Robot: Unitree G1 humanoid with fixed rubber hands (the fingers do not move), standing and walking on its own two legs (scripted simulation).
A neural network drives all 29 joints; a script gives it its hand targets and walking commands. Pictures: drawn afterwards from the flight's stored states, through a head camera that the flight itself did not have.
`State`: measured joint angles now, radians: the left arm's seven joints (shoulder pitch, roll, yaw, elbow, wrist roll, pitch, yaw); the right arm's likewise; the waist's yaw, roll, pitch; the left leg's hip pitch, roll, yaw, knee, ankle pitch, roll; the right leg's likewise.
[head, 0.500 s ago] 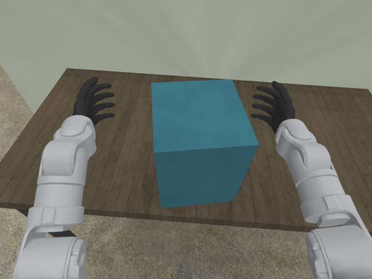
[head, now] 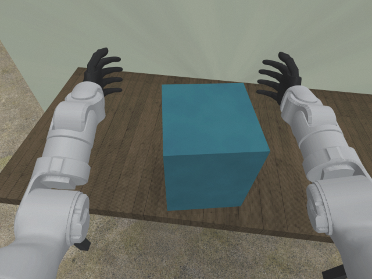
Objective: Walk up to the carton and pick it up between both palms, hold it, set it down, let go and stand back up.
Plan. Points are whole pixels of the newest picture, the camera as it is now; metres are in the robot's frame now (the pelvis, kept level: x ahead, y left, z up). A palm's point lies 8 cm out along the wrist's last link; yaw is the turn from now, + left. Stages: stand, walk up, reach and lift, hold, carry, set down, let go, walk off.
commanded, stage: reach and lift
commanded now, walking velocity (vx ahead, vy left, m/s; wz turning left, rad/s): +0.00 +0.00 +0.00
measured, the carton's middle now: (203, 149) +0.42 -0.01 +0.01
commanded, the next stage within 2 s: none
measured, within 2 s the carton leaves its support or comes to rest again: neither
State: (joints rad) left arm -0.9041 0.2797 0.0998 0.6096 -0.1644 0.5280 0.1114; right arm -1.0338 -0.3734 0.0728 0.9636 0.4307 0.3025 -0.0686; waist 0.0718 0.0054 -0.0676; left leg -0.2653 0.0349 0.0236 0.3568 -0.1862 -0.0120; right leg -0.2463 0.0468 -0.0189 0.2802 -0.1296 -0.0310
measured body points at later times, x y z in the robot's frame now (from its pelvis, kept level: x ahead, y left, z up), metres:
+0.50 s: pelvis -0.01 +0.00 -0.01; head +0.04 +0.00 +0.44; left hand +0.42 +0.20 +0.07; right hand +0.45 -0.14 +0.07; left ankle -0.01 +0.12 -0.75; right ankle +0.00 -0.10 -0.75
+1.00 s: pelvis -0.02 +0.00 -0.02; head +0.05 -0.01 +0.43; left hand +0.42 +0.17 +0.06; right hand +0.45 -0.13 +0.06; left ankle -0.01 +0.12 -0.75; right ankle +0.00 -0.10 -0.75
